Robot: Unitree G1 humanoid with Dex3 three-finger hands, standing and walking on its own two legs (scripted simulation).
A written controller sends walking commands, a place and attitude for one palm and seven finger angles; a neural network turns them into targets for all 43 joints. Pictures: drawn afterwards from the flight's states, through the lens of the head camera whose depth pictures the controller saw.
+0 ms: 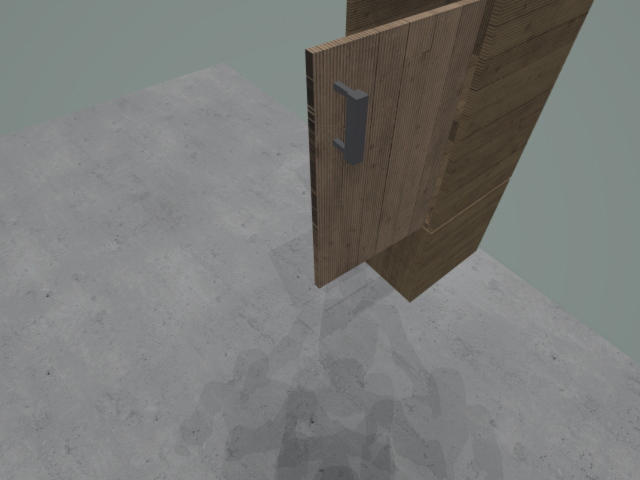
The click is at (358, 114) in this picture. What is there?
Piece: cupboard door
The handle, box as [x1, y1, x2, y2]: [333, 81, 368, 165]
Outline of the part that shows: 334,82 334,89 347,98 345,142 343,143 336,138 333,139 333,144 344,153 344,159 353,165 361,161 363,156 368,95 359,89 353,91 339,81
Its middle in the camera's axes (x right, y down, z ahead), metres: +0.04 -0.18 +0.62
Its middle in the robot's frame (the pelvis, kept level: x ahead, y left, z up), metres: +0.61 +0.00 +0.12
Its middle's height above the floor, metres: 0.91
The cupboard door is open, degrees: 87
